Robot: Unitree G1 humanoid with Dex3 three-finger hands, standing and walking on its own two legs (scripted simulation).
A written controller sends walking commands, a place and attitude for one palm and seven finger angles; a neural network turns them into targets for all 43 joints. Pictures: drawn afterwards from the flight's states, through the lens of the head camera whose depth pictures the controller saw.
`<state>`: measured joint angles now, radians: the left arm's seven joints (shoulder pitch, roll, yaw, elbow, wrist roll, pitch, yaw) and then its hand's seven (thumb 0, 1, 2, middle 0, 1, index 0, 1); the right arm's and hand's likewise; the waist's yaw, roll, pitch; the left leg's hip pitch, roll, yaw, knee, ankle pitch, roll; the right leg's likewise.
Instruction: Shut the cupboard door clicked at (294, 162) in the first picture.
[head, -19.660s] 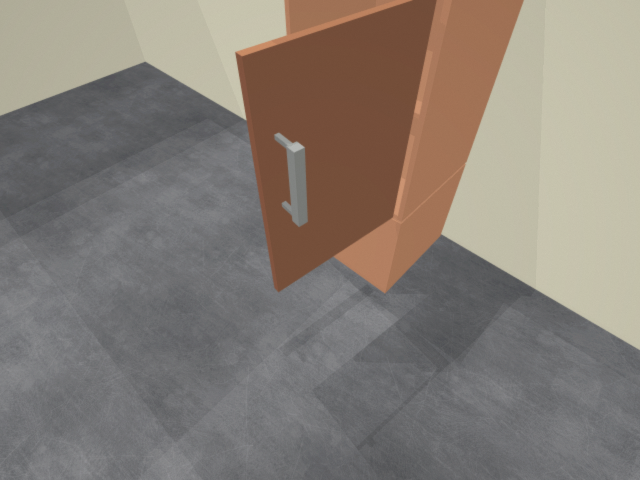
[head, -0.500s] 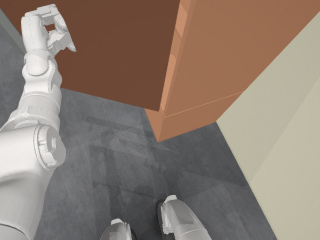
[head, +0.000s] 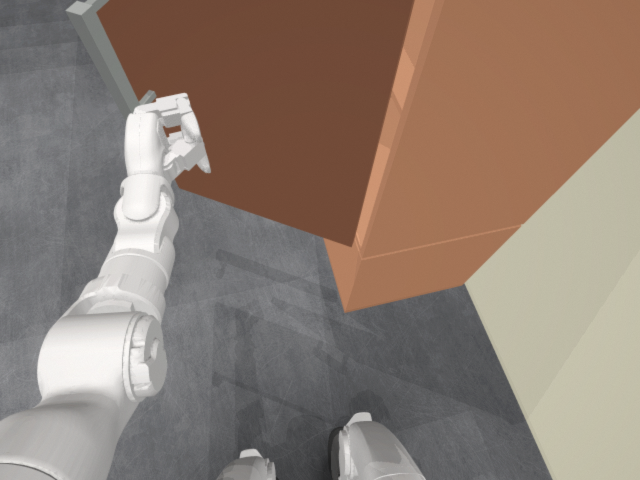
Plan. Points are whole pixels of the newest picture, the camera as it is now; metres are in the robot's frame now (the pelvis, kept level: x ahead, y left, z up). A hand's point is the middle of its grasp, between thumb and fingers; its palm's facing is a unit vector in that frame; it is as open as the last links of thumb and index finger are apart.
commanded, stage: draw the hand back to the body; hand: left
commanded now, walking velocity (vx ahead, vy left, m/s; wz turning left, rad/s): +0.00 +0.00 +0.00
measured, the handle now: (120, 62) +0.68 +0.22 +0.07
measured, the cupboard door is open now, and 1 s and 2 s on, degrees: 56 56 56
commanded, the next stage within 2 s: step back with the hand held close in 1.66 s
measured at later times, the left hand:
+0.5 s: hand (128, 187) +0.42 +0.16 +0.13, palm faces +0.02 -1.00 -0.03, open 3.1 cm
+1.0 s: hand out of the picture +0.28 +0.24 +0.18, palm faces +0.34 -0.89 -0.29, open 4.0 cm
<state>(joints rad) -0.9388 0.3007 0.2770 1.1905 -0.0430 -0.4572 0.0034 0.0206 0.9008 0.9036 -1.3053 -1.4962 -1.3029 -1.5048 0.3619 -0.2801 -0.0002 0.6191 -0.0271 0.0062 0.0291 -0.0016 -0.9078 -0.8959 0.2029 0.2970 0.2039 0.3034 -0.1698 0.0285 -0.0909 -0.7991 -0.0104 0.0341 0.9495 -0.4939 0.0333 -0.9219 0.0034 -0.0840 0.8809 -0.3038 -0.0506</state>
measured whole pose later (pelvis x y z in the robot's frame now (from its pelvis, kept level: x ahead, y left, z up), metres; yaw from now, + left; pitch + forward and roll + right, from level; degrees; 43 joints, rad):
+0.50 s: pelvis +0.01 +0.00 +0.03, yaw -1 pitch +10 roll +0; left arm -0.43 0.24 0.23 0.65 -0.18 -0.31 -0.13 0.02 0.90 0.90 -1.30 -1.50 -1.30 -1.50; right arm 0.37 -0.27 0.00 0.61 0.04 0.00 -0.03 0.00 -0.91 -0.90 0.20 0.30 0.21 0.30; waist -0.06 0.05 -0.07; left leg -0.46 -0.01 0.05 0.72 -0.43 0.03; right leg -0.60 0.02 -0.06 0.68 -0.25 -0.05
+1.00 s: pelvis +0.03 +0.01 +0.06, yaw +2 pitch -3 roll -1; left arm 0.15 0.28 0.16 -0.06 -0.06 -0.06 0.08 0.02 0.90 0.90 -0.83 -0.97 -0.82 -0.98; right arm 0.17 -0.22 0.05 0.58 0.02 -0.04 -0.08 0.00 -0.90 -0.90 0.20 0.30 0.21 0.30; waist 0.06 0.08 0.02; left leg -0.02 -0.03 0.00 0.39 -0.30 0.04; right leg -0.16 0.00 -0.09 0.40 -0.18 -0.03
